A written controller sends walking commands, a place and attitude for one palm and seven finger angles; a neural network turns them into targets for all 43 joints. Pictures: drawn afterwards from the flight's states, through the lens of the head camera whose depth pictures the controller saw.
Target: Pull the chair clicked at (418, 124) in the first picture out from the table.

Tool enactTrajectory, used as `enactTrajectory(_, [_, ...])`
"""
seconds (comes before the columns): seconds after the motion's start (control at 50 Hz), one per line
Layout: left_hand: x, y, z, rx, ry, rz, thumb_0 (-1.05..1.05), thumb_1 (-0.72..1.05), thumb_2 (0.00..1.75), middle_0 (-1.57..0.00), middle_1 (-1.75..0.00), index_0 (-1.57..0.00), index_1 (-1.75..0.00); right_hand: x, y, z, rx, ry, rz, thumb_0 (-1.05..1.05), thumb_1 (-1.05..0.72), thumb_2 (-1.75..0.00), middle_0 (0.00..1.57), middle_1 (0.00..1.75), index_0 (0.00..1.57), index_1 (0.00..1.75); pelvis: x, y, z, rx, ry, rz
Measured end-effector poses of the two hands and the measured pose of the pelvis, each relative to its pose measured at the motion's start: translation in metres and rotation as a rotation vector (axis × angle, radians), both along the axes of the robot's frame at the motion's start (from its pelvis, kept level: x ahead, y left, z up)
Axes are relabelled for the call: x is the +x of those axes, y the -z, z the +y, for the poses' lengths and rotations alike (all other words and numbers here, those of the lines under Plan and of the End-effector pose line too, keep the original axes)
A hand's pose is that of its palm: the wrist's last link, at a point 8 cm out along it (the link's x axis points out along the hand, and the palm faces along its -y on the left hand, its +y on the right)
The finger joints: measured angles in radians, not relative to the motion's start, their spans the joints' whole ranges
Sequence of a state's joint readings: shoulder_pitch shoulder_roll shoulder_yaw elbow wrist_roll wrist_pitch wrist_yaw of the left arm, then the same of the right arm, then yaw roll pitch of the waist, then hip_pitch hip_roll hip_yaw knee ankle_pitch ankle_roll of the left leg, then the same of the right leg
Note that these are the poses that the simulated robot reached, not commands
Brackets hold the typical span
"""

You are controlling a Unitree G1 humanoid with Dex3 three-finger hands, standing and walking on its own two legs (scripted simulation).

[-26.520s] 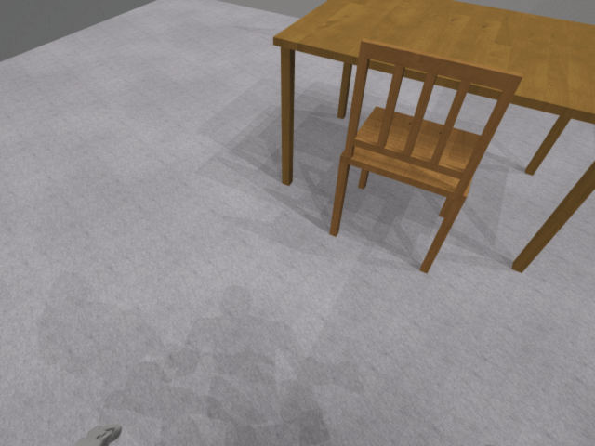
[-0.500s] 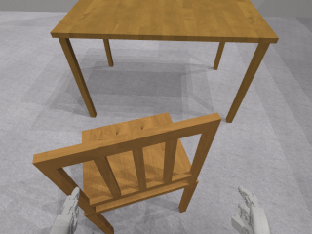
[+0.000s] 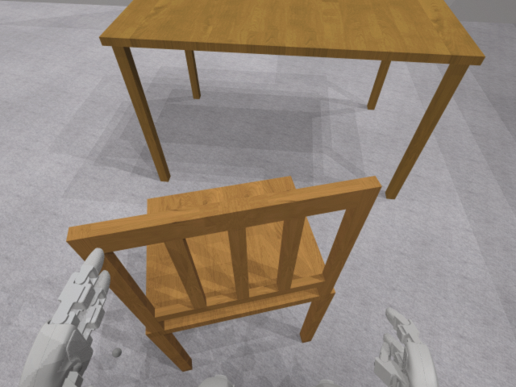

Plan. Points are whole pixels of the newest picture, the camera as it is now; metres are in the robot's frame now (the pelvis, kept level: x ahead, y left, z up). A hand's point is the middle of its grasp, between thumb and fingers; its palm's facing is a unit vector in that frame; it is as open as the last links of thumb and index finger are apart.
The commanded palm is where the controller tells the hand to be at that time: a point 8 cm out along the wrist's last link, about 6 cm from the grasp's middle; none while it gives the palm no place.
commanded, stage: draw the hand back to the body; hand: left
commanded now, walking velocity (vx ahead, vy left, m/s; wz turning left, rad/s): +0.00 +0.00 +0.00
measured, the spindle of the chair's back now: (239, 265) +0.33 +0.06 -0.04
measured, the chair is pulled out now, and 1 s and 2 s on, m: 0.56 0.56 0.56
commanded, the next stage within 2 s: step back with the hand held close in 1.10 s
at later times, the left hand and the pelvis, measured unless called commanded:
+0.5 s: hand (51, 272) +0.20 +0.23 +0.18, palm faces +0.39 -0.82 -0.42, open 12.5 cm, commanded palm +0.16 +0.28 +0.20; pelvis +0.03 -0.01 +0.05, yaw -1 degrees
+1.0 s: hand (42, 227) +0.24 +0.24 +0.21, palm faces +0.41 -0.81 -0.43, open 7.6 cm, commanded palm +0.19 +0.29 +0.24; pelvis +0.04 -0.01 +0.07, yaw -2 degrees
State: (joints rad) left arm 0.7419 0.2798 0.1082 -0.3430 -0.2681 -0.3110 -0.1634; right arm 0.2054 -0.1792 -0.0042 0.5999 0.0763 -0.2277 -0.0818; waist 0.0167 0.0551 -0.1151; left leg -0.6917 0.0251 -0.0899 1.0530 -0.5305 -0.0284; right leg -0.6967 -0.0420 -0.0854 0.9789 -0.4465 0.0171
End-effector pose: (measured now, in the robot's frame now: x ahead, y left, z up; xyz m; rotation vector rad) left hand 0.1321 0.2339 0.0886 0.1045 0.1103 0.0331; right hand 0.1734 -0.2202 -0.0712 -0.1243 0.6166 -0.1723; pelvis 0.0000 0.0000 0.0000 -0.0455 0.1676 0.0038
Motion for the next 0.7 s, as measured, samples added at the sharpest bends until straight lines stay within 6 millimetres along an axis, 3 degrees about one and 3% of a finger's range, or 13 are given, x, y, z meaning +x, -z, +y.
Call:
enactTrajectory(0.2, [0.004,-0.046,0.016,0.279,-0.18,0.076,-0.01,-0.32,0.31,-0.03,-0.05,-0.14,-0.09,0.008,-0.035,-0.001,-0.016,0.007,-0.05,0.02,-0.91,-0.9,0.2,0.3,0.2,0.3,0.008,-0.027,-0.001,0.015,0.009,-0.103])
enactTrajectory(0.3, [0.011,-0.073,0.028,0.328,-0.296,0.005,-0.01,-0.16,0.39,-0.06,-0.08,-0.13,-0.11,0.015,-0.046,-0.004,-0.024,-0.007,-0.053,0.01,-0.91,-0.9,0.2,0.3,0.2,0.3,0.013,-0.038,-0.003,0.023,0.011,-0.152])
enactTrajectory(0.56, [0.038,-0.118,0.037,0.381,-0.364,-0.126,0.0,0.3,0.61,-0.12,-0.18,-0.13,-0.18,0.029,-0.057,-0.018,-0.041,-0.033,-0.009,0.01,-0.91,-0.9,0.2,0.3,0.2,0.3,0.03,-0.056,-0.011,0.034,0.021,-0.211])
enactTrajectory(0.7, [0.053,-0.153,0.042,0.438,-0.384,-0.238,0.01,0.55,0.74,-0.16,-0.23,-0.16,-0.23,0.036,-0.054,-0.02,-0.031,-0.039,0.01,0.01,-0.91,-0.9,0.2,0.3,0.2,0.3,0.038,-0.061,-0.012,0.034,0.028,-0.222])
